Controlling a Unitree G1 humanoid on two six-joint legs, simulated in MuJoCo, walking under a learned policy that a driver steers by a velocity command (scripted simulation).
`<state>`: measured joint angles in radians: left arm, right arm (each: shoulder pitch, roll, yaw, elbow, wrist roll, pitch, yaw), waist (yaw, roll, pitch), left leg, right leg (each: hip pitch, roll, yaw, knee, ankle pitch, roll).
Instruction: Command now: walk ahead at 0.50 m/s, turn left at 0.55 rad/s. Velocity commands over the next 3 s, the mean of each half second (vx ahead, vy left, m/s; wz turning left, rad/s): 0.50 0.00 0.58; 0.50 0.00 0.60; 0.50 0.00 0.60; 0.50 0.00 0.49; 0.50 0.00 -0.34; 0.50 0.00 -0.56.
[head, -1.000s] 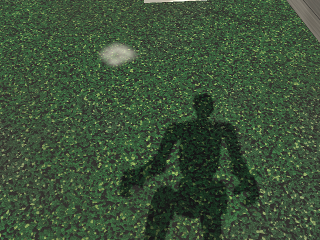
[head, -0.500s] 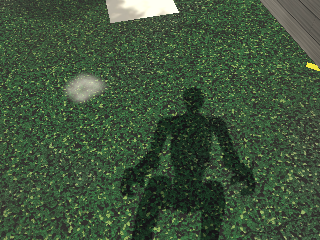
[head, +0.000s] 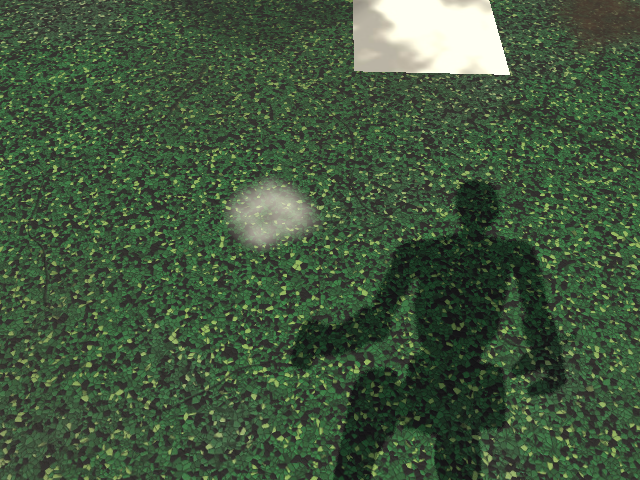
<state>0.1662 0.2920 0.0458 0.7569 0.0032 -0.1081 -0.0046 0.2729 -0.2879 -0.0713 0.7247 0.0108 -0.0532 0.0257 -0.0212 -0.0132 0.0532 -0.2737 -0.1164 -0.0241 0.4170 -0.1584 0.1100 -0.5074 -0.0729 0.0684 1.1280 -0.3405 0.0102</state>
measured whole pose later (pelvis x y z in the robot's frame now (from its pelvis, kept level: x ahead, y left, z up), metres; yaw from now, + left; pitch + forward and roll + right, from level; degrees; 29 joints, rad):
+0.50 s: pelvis +0.28 -0.05 +0.00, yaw +18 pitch +1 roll -2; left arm 0.26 0.26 0.06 0.78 0.01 -0.10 -0.01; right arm 0.27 -0.32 -0.08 0.67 0.03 -0.01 0.00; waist 0.03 0.05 0.02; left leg -0.58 0.05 -0.07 1.15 -0.30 0.01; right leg -0.20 0.03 -0.08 0.38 -0.20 -0.03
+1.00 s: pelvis +0.51 +0.11 +0.00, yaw +36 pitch +1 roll +0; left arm 0.15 0.32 0.05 0.74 0.01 -0.11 -0.01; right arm 0.29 -0.29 -0.07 0.65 0.01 -0.04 0.02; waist -0.02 -0.02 0.06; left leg -0.28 -0.11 -0.04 0.42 -0.16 0.10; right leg -0.54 -0.09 0.06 1.10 -0.32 0.02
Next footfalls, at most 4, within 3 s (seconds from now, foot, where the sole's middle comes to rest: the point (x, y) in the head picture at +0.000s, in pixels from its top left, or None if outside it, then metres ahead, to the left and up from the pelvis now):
0.28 right None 0.36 -0.14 -0.78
0.82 left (228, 442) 0.54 0.20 -0.78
1.30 right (234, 300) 0.89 0.21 -0.78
1.80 left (68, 326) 0.82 0.60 -0.78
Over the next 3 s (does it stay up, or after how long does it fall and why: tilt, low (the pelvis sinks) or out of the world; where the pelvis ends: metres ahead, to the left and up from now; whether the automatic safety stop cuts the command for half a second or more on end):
stays up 1.17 1.02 0.00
